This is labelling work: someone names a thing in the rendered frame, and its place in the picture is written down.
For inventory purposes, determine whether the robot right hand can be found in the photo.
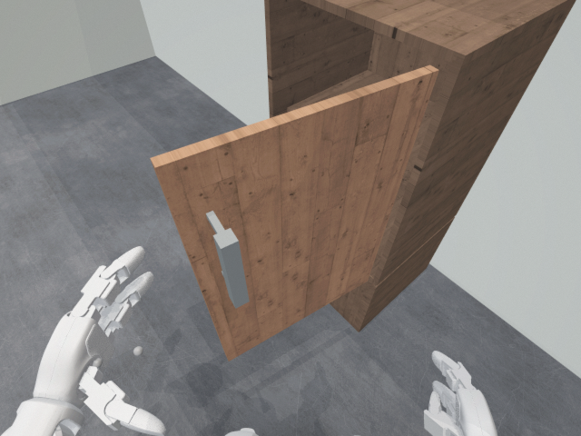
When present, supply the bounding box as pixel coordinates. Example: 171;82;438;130
424;351;497;436

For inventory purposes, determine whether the handle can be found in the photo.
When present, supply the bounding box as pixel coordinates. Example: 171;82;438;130
206;211;249;309

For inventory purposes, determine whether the robot left hand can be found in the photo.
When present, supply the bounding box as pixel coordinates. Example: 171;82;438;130
33;246;166;436

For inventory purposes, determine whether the robot left forearm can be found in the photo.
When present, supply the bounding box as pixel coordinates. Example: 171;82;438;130
1;398;85;436

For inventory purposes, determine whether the cupboard door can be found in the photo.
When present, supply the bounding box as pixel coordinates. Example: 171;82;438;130
150;65;439;361

